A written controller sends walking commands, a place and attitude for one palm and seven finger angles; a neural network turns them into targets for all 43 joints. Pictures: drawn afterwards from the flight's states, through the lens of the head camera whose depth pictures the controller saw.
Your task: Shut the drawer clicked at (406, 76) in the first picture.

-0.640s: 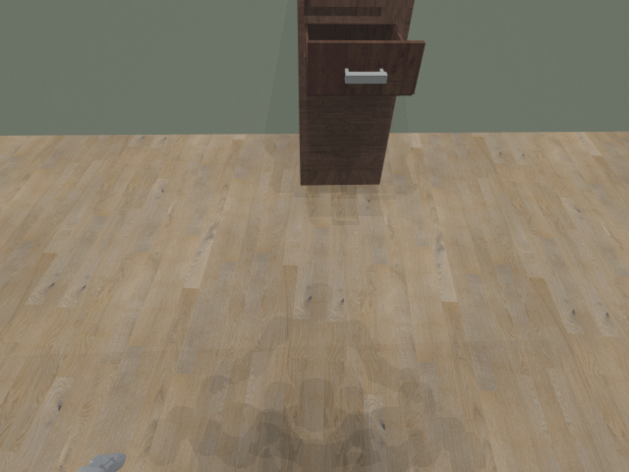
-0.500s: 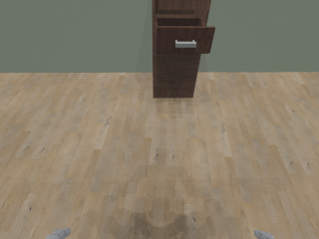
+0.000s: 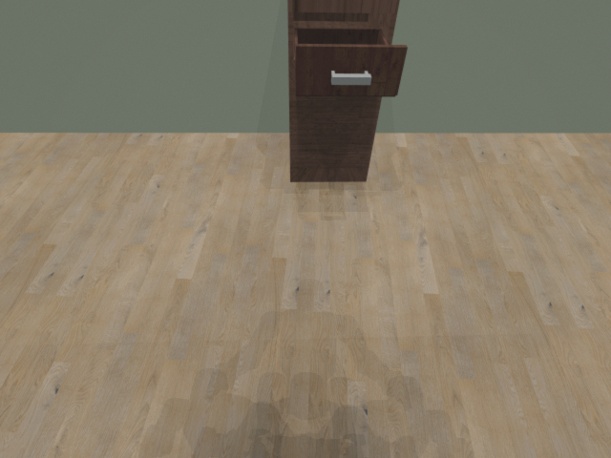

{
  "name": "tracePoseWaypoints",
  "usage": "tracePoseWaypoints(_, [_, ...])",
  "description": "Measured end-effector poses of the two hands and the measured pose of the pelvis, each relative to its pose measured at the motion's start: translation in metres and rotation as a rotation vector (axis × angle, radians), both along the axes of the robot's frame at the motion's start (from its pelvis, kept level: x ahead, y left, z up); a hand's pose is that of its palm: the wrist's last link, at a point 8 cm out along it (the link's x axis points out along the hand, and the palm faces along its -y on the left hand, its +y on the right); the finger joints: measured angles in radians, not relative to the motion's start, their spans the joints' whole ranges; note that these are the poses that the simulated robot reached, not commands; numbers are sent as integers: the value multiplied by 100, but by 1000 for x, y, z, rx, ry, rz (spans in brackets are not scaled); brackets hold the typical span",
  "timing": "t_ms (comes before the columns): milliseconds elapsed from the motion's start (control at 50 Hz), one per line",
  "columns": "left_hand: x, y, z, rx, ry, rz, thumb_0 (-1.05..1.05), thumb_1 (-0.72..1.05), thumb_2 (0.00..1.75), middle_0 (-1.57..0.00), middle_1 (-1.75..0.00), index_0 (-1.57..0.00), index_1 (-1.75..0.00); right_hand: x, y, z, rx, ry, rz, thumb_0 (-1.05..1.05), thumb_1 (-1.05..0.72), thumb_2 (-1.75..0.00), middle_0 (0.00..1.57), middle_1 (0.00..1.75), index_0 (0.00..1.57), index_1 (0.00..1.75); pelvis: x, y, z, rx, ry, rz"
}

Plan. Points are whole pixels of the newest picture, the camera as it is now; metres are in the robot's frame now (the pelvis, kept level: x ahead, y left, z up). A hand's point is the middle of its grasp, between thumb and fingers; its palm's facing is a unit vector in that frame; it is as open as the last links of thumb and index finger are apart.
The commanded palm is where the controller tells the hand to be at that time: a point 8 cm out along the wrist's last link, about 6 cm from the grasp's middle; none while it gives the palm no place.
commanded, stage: stand and wait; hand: left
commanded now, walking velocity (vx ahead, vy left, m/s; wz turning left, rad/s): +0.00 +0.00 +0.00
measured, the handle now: (350, 76) +1.21 -0.07 -0.06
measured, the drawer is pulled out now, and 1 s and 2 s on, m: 0.29 0.29 0.29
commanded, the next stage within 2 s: look at it before walking up in 0.30 s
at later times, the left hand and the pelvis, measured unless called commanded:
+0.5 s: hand out of the picture +0.07 +0.24 -0.15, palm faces -0.03 -0.94 -0.33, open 7.4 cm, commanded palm none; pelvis -0.01 +0.00 +0.00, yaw +0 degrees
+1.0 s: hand out of the picture +0.06 +0.25 -0.16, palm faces -0.03 -0.94 -0.33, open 7.4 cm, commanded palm none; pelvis +0.00 +0.00 +0.00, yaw +0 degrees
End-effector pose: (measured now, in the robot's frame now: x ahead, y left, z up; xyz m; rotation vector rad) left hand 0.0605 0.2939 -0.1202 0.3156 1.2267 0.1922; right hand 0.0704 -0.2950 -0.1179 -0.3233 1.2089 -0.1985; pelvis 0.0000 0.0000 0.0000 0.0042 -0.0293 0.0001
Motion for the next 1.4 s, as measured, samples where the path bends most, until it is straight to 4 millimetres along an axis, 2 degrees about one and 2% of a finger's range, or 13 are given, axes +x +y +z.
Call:
tracePoseWaypoints(160, [-1, -2, 2, 1, -13, -6, 1, 90, 90, -21, -30, -20, -30, -12, 0, -2, 9, 12, -8, 1, -90, -90, 21, 30, 20, 30, -6, -2, 1, 0, -4, -1])
tracePoseWaypoints(440, [1, -7, 2, -11, -29, -16, 1, 90, 90, -21, -30, -20, -30, -14, 2, -1, 18, 0, -5, 1, -90, -90, 21, 30, 20, 30, -11, -2, 2, 0, -1, -2])
tracePoseWaypoints(800, [-8, -3, -1, -12, 10, -4, 1, 90, 90, -21, -30, -20, -30, -9, 3, 1, 8, 11, -1, 1, -90, -90, 21, 30, 20, 30, -8, 0, 2, -2, 5, -3])
tracePoseWaypoints(1060, [-1, -2, 1, -6, -1, 1, 1, 90, 90, -21, -30, -20, -30, 2, 6, 2, 12, -7, 4, 1, -90, -90, 21, 30, 20, 30, -2, 0, 3, -1, 3, -7])
tracePoseWaypoints(1160, [-4, -15, -9, -36, 36, -6, 1, 91, 90, -20, -30, -20, -30, -3, 16, -8, 44, -13, -32, 0, -90, -90, 20, 30, 20, 30, 6, -1, -2, 1, 6, -49])
tracePoseWaypoints(1260, [-7, -40, -22, -81, 106, -29, 1, 91, 90, -20, -30, -20, -30, -24, 24, -25, 99, 5, -119, 0, -90, -90, 20, 30, 20, 30, 22, -9, -11, 18, 12, -113])
tracePoseWaypoints(1360, [10, -75, -31, -106, 123, -61, 1, 91, 90, -20, -30, -20, -30, -53, 17, -49, 143, 89, -212, 0, -90, -90, 21, 30, 20, 30, 42, -29, -23, 4, 6, -156])
tracePoseWaypoints(1400, [15, -86, -31, -111, 98, -42, 1, 91, 90, -20, -30, -20, -30, -56, 14, -49, 151, 143, -222, 1, -90, -90, 21, 30, 20, 30, 51, -36, -22, 3, 8, -159])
